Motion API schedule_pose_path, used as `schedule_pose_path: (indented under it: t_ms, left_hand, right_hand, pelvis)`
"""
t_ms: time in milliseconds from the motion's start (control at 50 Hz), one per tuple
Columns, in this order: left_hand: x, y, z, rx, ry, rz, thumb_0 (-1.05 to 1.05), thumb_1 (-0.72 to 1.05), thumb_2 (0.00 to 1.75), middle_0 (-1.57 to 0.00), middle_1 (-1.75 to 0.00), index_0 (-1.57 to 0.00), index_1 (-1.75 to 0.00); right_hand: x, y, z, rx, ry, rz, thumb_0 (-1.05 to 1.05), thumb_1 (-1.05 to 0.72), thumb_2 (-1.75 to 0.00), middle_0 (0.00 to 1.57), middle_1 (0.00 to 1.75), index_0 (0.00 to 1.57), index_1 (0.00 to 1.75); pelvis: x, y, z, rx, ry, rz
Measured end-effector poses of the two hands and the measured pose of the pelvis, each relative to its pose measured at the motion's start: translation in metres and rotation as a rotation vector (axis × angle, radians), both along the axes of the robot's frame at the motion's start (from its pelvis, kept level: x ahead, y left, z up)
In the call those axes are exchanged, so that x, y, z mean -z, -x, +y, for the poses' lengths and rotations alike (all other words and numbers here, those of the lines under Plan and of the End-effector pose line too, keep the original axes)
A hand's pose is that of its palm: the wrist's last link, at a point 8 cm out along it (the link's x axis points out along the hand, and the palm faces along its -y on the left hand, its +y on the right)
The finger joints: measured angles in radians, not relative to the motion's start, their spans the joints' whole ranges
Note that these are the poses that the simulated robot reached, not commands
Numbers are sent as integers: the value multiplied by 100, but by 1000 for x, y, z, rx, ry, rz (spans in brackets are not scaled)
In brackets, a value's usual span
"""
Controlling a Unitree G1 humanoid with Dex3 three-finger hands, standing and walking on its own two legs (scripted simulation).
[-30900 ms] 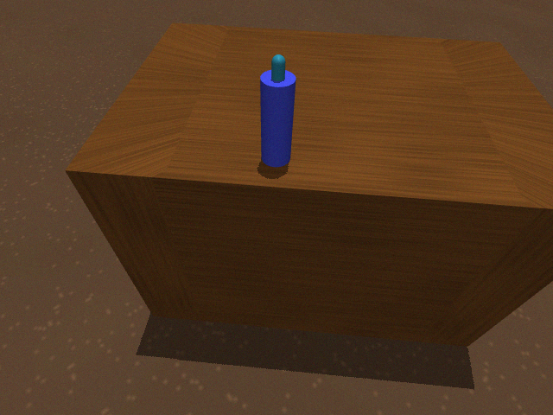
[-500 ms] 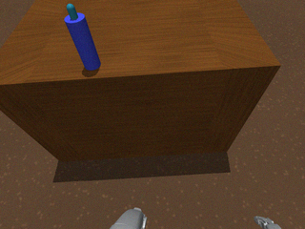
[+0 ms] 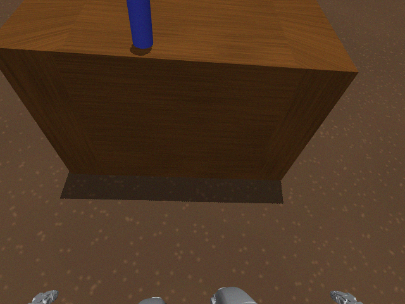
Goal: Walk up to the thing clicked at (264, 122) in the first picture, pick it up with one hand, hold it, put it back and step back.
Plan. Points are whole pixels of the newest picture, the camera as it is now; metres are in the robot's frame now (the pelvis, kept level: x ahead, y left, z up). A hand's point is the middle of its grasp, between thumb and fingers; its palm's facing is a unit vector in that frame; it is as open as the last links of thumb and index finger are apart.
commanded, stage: step back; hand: left
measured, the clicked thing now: (138, 5) +0.87 +0.20 +0.10
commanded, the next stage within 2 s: stand in 1.60 s
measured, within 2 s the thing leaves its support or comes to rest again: neither
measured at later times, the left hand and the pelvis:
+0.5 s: hand out of the picture -0.05 +0.29 -0.15, palm faces +0.02 -0.91 -0.42, open 7.4 cm; pelvis -0.17 +0.01 -0.02, yaw +1 degrees
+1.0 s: hand out of the picture -0.15 +0.27 -0.16, palm faces +0.01 -0.94 -0.34, open 7.4 cm; pelvis -0.19 +0.01 +0.00, yaw +0 degrees
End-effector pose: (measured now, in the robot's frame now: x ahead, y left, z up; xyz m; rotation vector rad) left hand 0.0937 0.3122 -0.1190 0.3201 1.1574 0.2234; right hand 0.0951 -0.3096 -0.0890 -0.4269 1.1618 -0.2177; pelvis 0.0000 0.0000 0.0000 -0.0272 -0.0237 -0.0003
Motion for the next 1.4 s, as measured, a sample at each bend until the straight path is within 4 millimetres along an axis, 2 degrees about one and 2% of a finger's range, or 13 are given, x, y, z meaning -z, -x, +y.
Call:
schedule_pose_path:
  t_ms: [140,200,280,380,480,580,660,780,860,980,1120,1280,1400]
  left_hand:
    - [7,75,-5,43,-47,94,0,91,90,-20,-30,-20,-30]
    - [1,108,-15,39,-49,105,0,91,90,-20,-30,-20,-30]
    - [-14,141,-16,24,-59,105,0,91,90,-20,-30,-20,-30]
    - [-23,150,-6,26,-85,50,1,90,90,-21,-30,-20,-30]
    - [-11,153,11,24,-75,-61,0,90,90,-21,-30,-20,-30]
    - [-1,181,11,7,-19,-30,0,91,90,-20,-30,-20,-30]
    - [1,206,4,-2,25,3,0,91,90,-20,-30,-20,-30]
    - [4,238,-12,3,18,64,0,91,90,-20,-30,-20,-30]
    - [-2,253,-17,-11,20,60,0,91,90,-20,-30,-20,-30]
    - [0,251,-3,-24,23,53,0,91,90,-21,-30,-20,-30]
    - [1,221,7,14,23,64,0,91,90,-20,-30,-20,-30]
    - [-6,180,-5,43,-12,11,0,91,90,-20,-30,-20,-30]
    - [-11,156,-15,46,-1,-5,0,91,90,-20,-30,-20,-30]
  right_hand:
    - [18,19,-9,-5,-39,-109,0,-90,-90,21,30,21,30]
    - [30,42,-13,17,-68,-108,0,-90,-90,21,30,21,30]
    - [29,82,-9,43,-99,-58,0,-90,-90,21,30,21,30]
    - [33,140,-11,51,-75,11,0,-90,-90,21,30,21,30]
    - [42,192,-2,17,-29,93,1,-90,-90,21,30,21,30]
    - [27,228,14,29,-39,90,1,-90,-90,21,30,21,30]
    - [15,232,12,25,-34,48,1,-90,-90,21,30,21,30]
    - [16,217,-8,26,-37,-30,1,-90,-90,21,30,21,30]
    - [14,208,-9,10,-46,-44,1,-90,-90,21,30,21,30]
    - [15,198,1,-8,-40,-37,1,-90,-90,20,30,21,30]
    - [11,200,22,21,-69,-40,1,-90,-90,21,30,21,30]
    - [25,195,8,76,-89,-7,1,-90,-90,21,30,21,30]
    - [29,182,8,81,-102,-7,1,-90,-90,21,30,21,30]
  pelvis:
    - [15,55,-8,68,-19,-16]
    - [16,79,-11,52,23,-39]
    - [6,100,-13,76,-52,-26]
    - [4,129,-7,35,-58,4]
    - [18,163,4,-34,-44,-7]
    - [10,181,7,-25,-46,-32]
    - [4,189,3,-9,-27,-19]
    - [6,199,-7,12,11,-25]
    - [2,200,-8,13,-12,-20]
    - [4,194,6,-10,-17,-14]
    - [-1,181,10,20,-23,-9]
    - [2,167,-2,23,1,-18]
    - [1,152,-2,26,-33,-10]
